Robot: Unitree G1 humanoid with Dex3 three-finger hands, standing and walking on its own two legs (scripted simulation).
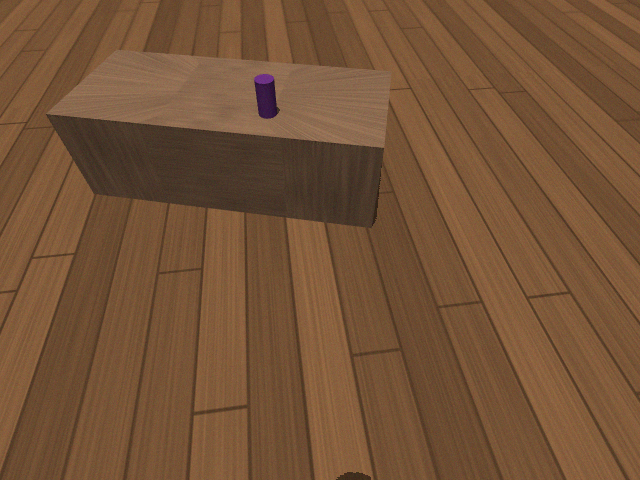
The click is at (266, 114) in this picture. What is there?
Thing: squat round
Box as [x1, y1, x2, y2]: [254, 74, 276, 118]
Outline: 261,74 254,78 258,111 260,116 269,118 276,114 273,77 268,74
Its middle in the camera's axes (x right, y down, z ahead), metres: -0.19 -0.53 +1.44
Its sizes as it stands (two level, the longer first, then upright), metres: 0.071 0.071 0.139
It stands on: a support 0.42 m high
